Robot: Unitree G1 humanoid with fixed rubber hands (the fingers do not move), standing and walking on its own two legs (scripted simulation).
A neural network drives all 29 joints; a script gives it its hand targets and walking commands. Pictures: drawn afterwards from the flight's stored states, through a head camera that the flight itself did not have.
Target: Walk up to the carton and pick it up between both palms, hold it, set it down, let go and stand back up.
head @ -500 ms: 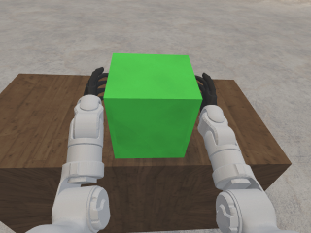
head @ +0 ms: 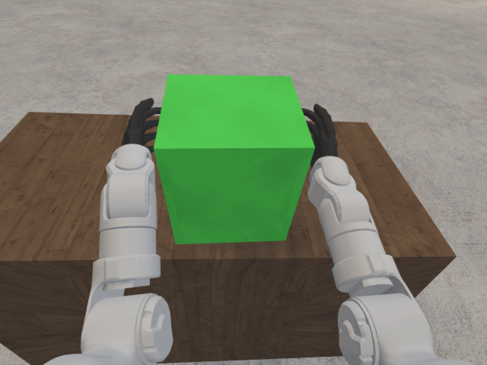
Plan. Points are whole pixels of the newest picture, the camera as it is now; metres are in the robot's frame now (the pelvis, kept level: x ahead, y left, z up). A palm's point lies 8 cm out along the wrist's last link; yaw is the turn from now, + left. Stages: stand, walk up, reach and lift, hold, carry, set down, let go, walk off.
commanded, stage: reach and lift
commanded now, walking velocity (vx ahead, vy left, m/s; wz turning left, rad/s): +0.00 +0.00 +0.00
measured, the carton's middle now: (231, 163) +0.40 +0.00 +0.15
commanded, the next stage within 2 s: hold in 0.60 s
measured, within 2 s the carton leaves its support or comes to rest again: neither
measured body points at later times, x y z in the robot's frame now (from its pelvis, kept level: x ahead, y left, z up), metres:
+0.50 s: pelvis +0.00 +0.01 +0.00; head -0.04 +0.03 +0.45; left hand +0.39 +0.15 +0.21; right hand +0.38 -0.14 +0.21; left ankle +0.02 +0.11 -0.75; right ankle +0.02 -0.10 -0.75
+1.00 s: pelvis -0.01 +0.00 +0.00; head -0.07 +0.03 +0.44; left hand +0.38 +0.16 +0.23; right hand +0.38 -0.14 +0.23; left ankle +0.02 +0.11 -0.75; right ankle +0.02 -0.10 -0.75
